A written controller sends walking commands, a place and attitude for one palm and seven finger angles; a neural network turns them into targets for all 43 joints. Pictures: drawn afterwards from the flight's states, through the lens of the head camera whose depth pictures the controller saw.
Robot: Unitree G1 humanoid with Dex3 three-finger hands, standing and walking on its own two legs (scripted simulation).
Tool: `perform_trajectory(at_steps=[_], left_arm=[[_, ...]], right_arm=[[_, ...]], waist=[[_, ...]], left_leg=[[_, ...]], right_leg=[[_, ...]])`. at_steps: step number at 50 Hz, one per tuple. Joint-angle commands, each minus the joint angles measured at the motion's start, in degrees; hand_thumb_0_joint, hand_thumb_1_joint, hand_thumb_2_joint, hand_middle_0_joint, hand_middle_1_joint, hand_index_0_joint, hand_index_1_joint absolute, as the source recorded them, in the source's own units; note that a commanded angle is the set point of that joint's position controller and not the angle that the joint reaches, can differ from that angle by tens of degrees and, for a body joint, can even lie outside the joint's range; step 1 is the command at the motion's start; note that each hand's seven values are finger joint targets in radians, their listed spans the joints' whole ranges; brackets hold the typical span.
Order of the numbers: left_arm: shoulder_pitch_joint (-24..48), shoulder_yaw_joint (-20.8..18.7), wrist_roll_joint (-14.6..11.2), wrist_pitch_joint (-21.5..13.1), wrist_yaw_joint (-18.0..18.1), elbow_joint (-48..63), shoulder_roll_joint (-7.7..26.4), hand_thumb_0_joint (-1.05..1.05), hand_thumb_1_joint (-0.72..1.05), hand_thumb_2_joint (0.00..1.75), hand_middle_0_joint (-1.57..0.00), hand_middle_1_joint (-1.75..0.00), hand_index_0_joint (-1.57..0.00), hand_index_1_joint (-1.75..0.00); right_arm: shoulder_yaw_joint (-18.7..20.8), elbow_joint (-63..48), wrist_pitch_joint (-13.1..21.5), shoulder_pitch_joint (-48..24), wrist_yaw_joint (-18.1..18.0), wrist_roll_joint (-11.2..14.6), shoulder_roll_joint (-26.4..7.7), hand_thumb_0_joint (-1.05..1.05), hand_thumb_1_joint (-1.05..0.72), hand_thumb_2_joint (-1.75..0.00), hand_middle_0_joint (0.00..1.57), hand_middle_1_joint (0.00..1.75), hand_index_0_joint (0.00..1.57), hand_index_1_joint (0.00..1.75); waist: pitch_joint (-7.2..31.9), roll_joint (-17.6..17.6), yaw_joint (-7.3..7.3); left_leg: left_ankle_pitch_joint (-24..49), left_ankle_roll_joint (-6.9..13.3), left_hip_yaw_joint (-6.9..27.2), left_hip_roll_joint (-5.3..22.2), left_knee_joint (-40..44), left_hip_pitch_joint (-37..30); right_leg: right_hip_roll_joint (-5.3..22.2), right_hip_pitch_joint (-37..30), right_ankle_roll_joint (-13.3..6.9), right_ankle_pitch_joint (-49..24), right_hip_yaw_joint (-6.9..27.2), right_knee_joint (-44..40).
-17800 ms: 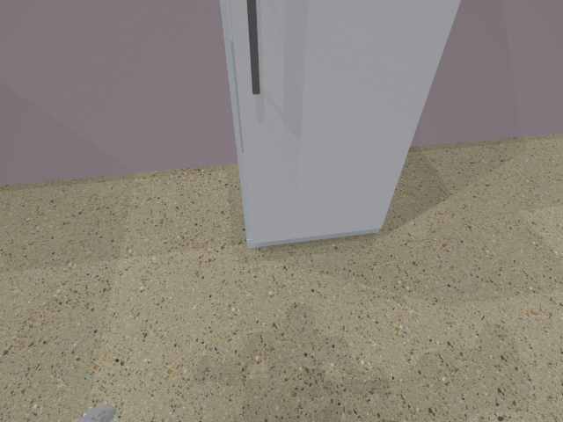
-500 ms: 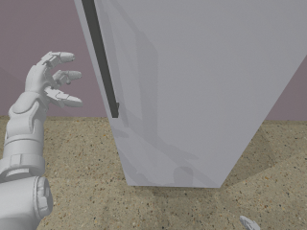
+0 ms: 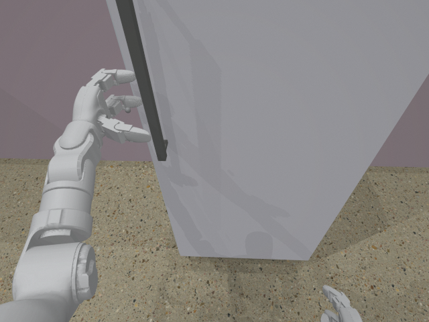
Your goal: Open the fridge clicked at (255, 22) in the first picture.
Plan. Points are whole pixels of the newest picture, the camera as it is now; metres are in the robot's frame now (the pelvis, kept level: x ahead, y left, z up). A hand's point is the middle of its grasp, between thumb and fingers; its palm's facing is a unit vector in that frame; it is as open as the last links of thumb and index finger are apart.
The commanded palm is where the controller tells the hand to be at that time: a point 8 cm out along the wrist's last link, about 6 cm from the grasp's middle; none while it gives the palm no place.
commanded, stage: feel for the door with the fingertips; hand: left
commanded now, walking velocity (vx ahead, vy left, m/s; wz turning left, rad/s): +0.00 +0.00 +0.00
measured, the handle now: (147, 80) +0.49 +0.15 +0.22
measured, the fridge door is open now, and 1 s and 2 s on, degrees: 0 0 0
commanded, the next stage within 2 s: slide the fingers in behind the handle in 0.22 s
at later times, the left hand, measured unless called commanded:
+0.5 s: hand (125, 103) +0.44 +0.18 +0.20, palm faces +0.01 -1.00 -0.01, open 13.8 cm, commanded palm +0.41 +0.23 +0.20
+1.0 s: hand (127, 113) +0.42 +0.17 +0.20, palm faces +0.00 -1.00 +0.00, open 14.0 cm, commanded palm +0.39 +0.22 +0.20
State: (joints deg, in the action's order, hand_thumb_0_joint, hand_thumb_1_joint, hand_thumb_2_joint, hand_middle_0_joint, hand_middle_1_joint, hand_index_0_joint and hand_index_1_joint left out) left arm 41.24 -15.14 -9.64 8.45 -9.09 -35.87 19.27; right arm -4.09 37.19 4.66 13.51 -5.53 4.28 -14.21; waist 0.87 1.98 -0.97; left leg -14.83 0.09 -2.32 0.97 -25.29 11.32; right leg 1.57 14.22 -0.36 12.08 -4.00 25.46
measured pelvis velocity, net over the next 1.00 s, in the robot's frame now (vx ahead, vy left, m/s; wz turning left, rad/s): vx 0.00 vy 0.00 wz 0.00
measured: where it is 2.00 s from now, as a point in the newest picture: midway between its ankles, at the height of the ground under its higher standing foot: outside the picture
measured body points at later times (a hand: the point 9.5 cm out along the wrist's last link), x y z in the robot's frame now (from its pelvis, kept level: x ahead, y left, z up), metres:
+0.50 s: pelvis +0.00 +0.00 +0.00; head +0.01 -0.02 +0.45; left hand +0.43 +0.24 +0.20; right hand +0.08 -0.27 -0.12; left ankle -0.02 +0.12 -0.74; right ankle +0.01 -0.12 -0.74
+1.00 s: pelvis +0.00 +0.00 +0.00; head -0.01 -0.01 +0.45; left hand +0.41 +0.23 +0.20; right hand +0.15 -0.24 -0.09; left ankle -0.02 +0.12 -0.74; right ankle +0.01 -0.12 -0.74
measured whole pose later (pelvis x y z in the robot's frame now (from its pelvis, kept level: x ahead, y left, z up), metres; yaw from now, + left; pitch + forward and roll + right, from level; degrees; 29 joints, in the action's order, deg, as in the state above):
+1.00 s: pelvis +0.00 +0.00 +0.00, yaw +0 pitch +1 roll +0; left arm 40.8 -13.6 -10.6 8.7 -10.1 -35.7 18.3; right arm -3.4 37.1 5.2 13.2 -5.1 4.5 -14.9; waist 1.6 2.1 -0.2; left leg -14.5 0.3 -2.3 0.8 -25.2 11.3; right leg 1.7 13.9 -0.2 11.4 -4.0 24.8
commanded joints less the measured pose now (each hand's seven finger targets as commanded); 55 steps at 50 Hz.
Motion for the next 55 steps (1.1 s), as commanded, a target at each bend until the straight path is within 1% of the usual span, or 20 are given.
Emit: perform_trajectory(at_steps=[1,2,6,7,10,13,17,25,28,31,34,36,40,42,43,45,48,52,53,55], left_arm=[[31.0,-3.7,-0.3,-5.6,-0.5,10.0,15.8,0.00,-0.50,0.30,-0.30,-1.20,-0.30,-1.20],[30.2,-4.7,-0.5,-5.5,-0.9,8.0,16.9,0.00,-0.50,0.30,-0.30,-1.20,-0.30,-1.20],[28.7,-3.1,-1.2,-4.9,-2.9,1.3,15.2,0.00,-0.50,0.30,-0.30,-1.20,-0.30,-1.20],[29.2,-4.6,-1.1,-5.1,-3.2,1.1,17.5,0.00,-0.50,0.30,-0.30,-1.20,-0.30,-1.20],[29.8,-5.1,-1.0,-6.4,-3.7,0.6,18.7,0.00,-0.50,0.30,-0.30,-1.20,-0.30,-1.20],[33.8,-2.7,-0.9,-7.2,-3.9,0.1,16.4,0.00,-0.50,0.30,-0.30,-1.20,-0.30,-1.20],[36.3,-3.1,-0.6,-8.2,-3.6,-1.2,17.4,0.00,-0.50,0.30,-0.30,-1.20,-0.30,-1.20],[30.2,-3.8,-1.4,-9.8,-4.3,4.2,16.7,0.00,-0.50,0.30,-0.30,-1.20,-0.30,-1.20],[29.3,-5.9,-2.1,-9.7,-4.2,6.0,18.3,0.00,-0.50,0.30,-0.30,-1.20,-0.30,-1.20],[27.5,-6.6,-2.1,-9.7,-3.3,10.2,18.5,0.00,-0.50,0.30,-0.30,-1.20,-0.30,-1.20],[27.1,-4.9,-1.5,-8.6,-2.7,11.4,16.4,0.00,-0.50,0.30,-0.30,-1.20,-0.30,-1.20],[27.0,-4.0,-1.6,-8.1,-2.4,14.7,15.3,0.00,-0.50,0.30,-0.30,-1.20,-0.30,-1.20],[26.4,-1.8,-2.3,-5.7,-2.6,14.0,12.3,0.00,-0.50,0.30,-0.30,-1.20,-0.30,-1.20],[26.3,-1.2,-2.3,-4.4,-2.4,14.2,11.3,0.00,-0.50,0.30,-0.30,-1.20,-0.30,-1.20],[26.9,0.5,-2.5,-3.8,-2.3,13.7,9.0,0.00,-0.50,0.30,-0.30,-1.20,-0.30,-1.20],[25.7,-1.5,-2.1,-3.2,-1.5,12.6,11.5,0.00,-0.50,0.30,-0.30,-1.20,-0.30,-1.20],[30.4,0.8,-1.8,-3.2,-0.6,13.8,9.2,0.00,-0.50,0.30,-0.30,-1.20,-0.30,-1.20],[31.1,-0.2,-1.4,-4.8,0.8,16.4,9.8,0.00,-0.50,0.30,-0.30,-1.20,-0.30,-1.20],[30.3,0.9,-1.6,-4.9,0.8,16.4,8.0,0.00,-0.50,0.30,-0.30,-1.20,-0.30,-1.20],[27.6,-2.2,-1.5,-5.1,1.3,15.5,11.4,0.00,-0.50,0.30,-0.30,-1.20,-0.30,-1.20]], right_arm=[[3.3,-6.5,3.0,-1.3,-0.8,-0.2,-7.7,0.00,-0.90,-0.90,0.20,0.30,0.20,0.30],[3.3,-6.2,3.0,-0.9,-0.9,-0.2,-7.9,0.00,-0.90,-0.90,0.20,0.30,0.20,0.30],[3.6,-5.8,2.7,0.4,-0.7,0.2,-8.7,0.00,-0.90,-0.90,0.20,0.30,0.20,0.30],[3.9,-5.8,2.6,0.9,-0.8,0.1,-9.0,0.00,-0.90,-0.90,0.20,0.30,0.20,0.30],[4.2,-5.9,2.5,1.5,-0.7,0.2,-9.3,0.00,-0.90,-0.90,0.20,0.30,0.20,0.30],[4.2,-5.4,2.8,2.4,-0.6,0.3,-9.1,0.00,-0.90,-0.90,0.20,0.30,0.20,0.30],[4.4,-4.9,3.1,3.5,-0.6,0.2,-9.5,0.00,-0.90,-0.90,0.20,0.30,0.20,0.30],[4.6,-6.5,3.5,2.9,0.2,0.1,-9.2,0.00,-0.90,-0.90,0.20,0.30,0.20,0.30],[4.3,-7.0,3.7,1.7,0.2,0.2,-9.1,0.00,-0.90,-0.90,0.20,0.30,0.20,0.30],[4.1,-7.9,3.9,0.3,0.2,0.1,-8.7,0.00,-0.90,-0.90,0.20,0.30,0.20,0.30],[3.8,-7.9,4.0,-0.4,0.2,0.2,-8.3,0.00,-0.90,-0.90,0.20,0.30,0.20,0.30],[3.9,-8.4,4.2,-1.3,0.3,0.1,-8.1,0.00,-0.90,-0.90,0.20,0.30,0.20,0.30],[3.8,-7.9,4.0,-1.7,0.0,0.3,-8.2,0.00,-0.90,-0.90,0.20,0.30,0.20,0.30],[3.7,-7.7,3.9,-2.3,-0.1,0.3,-8.1,0.00,-0.90,-0.90,0.20,0.30,0.20,0.30],[3.6,-7.6,3.9,-2.7,-0.1,0.4,-7.8,0.00,-0.90,-0.90,0.20,0.30,0.20,0.30],[3.7,-7.3,3.5,-2.6,-0.2,0.2,-8.1,0.00,-0.90,-0.90,0.20,0.30,0.20,0.30],[3.4,-7.3,3.3,-3.0,-0.2,0.1,-7.6,0.00,-0.90,-0.90,0.20,0.30,0.20,0.30],[3.5,-7.3,3.3,-3.1,0.0,-0.3,-7.2,0.00,-0.90,-0.90,0.20,0.30,0.20,0.30],[3.3,-7.5,3.3,-3.5,0.1,-0.3,-7.0,0.00,-0.90,-0.90,0.20,0.30,0.20,0.30],[3.6,-7.3,3.0,-3.2,0.2,-0.5,-7.5,0.00,-0.90,-0.90,0.20,0.30,0.20,0.30]], waist=[[19.3,0.9,-0.48],[19.1,-1.1,-0.42],[15.1,-3.6,-1.14],[15.8,-3.4,-0.82],[16.2,-3.9,-1.00],[15.2,-1.5,-2.21],[15.6,-1.4,-2.62],[20.1,-0.9,-0.42],[18.2,-2.7,0.03],[18.2,-1.3,0.84],[16.1,-0.4,0.39],[17.2,0.9,0.56],[16.2,-2.0,-0.30],[15.9,-1.7,-0.27],[14.8,-1.1,-0.63],[14.8,-2.6,-0.16],[15.0,-1.5,-0.98],[19.4,-0.5,-0.19],[19.5,0.3,-0.03],[19.8,-2.3,0.95]], left_leg=[[14.7,1.9,2.0,-0.7,2.0,-5.5],[14.6,2.0,1.7,-0.8,1.9,-4.6],[12.7,2.2,1.3,-0.7,2.3,-2.0],[12.3,2.2,1.3,-0.8,2.2,-1.4],[12.3,2.4,1.0,-0.7,1.9,-1.4],[11.4,2.3,1.2,-0.8,1.8,-1.6],[9.1,2.5,1.3,-0.9,1.7,-1.2],[13.0,2.4,1.0,-0.8,1.5,-2.7],[10.6,2.5,1.1,-0.7,2.4,-1.7],[11.6,2.5,0.9,-0.6,2.8,-2.5],[11.0,2.3,1.0,-0.5,3.1,-2.5],[12.3,2.2,1.2,-0.5,3.1,-4.1],[11.9,2.1,1.4,-0.4,3.1,-4.7],[11.9,2.0,1.5,-0.5,3.1,-4.6],[11.8,2.0,1.5,-0.6,3.0,-5.0],[11.3,2.0,1.8,-0.5,3.0,-4.7],[11.0,1.8,2.2,-0.7,3.1,-4.7],[14.8,1.5,2.5,-0.7,2.4,-6.9],[15.5,1.5,2.3,-0.7,2.3,-7.3],[16.1,1.5,2.2,-0.6,2.5,-6.2]], right_leg=[[-0.9,-7.9,-1.4,-15.3,2.1,-2.0],[-1.0,-8.7,-1.3,-16.1,2.1,-2.0],[-0.9,-7.0,-1.1,-15.6,1.8,-2.4],[-0.9,-7.5,-1.1,-15.4,2.0,-2.3],[-0.7,-7.6,-1.0,-15.3,2.2,-2.2],[-0.9,-5.3,-1.0,-13.9,2.2,-2.4],[-1.0,-4.3,-0.8,-11.2,2.5,-2.8],[-1.2,-8.2,-1.3,-15.2,2.2,-1.5],[-1.5,-7.9,-1.1,-13.0,2.4,-2.2],[-1.4,-8.7,-1.2,-13.6,2.4,-2.2],[-1.5,-7.4,-1.2,-12.6,2.3,-2.5],[-1.5,-7.7,-1.4,-13.4,2.1,-2.5],[-1.6,-6.7,-1.2,-12.6,1.7,-3.0],[-1.5,-6.2,-1.2,-12.7,1.6,-2.9],[-1.6,-5.0,-1.2,-12.5,1.5,-3.0],[-1.6,-5.2,-1.2,-11.2,1.5,-3.3],[-1.4,-4.6,-1.2,-10.8,1.5,-3.1],[-1.5,-6.8,-1.5,-14.0,1.5,-2.2],[-1.5,-6.8,-1.6,-14.8,1.5,-2.0],[-1.6,-8.6,-1.5,-15.5,1.4,-2.1]])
